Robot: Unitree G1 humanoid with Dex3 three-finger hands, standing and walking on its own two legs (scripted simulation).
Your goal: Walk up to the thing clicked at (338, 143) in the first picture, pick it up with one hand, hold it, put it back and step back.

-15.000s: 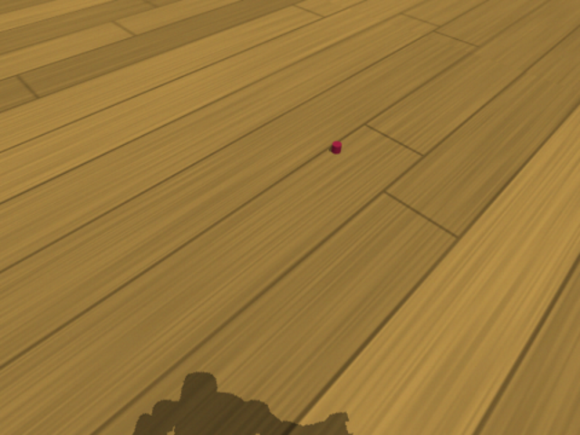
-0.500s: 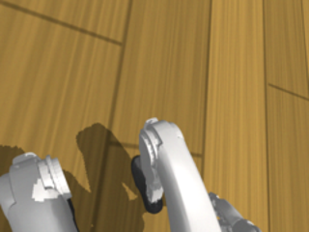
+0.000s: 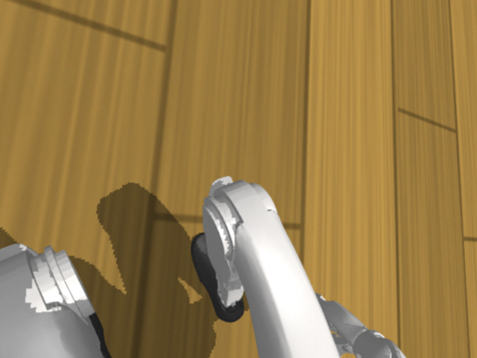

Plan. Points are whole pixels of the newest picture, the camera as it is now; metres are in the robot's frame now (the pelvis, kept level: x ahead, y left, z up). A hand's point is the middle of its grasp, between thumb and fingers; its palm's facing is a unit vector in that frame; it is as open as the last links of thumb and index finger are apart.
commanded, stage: rest palm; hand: left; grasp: from above
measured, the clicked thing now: out of the picture +0.46 +0.33 -0.28
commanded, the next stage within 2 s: close in 0.74 s
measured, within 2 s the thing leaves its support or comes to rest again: neither
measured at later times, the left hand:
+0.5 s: hand out of the picture +0.44 +0.33 -0.25, palm faces -0.44 -0.16 -0.88, open 14.4 cm
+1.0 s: hand out of the picture +0.44 +0.32 -0.26, palm faces -0.44 -0.16 -0.88, open 14.0 cm
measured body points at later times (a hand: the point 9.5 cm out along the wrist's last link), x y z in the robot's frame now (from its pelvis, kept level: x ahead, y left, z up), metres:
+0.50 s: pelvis +0.00 +0.00 +0.00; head +0.27 +0.13 +0.33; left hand +0.46 +0.33 -0.20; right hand +0.06 -0.25 -0.06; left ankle +0.06 +0.14 -0.27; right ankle +0.11 -0.13 -0.27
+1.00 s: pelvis +0.00 +0.01 +0.00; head +0.28 +0.14 +0.33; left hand +0.46 +0.33 -0.21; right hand +0.06 -0.25 -0.05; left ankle +0.06 +0.14 -0.27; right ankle +0.11 -0.13 -0.27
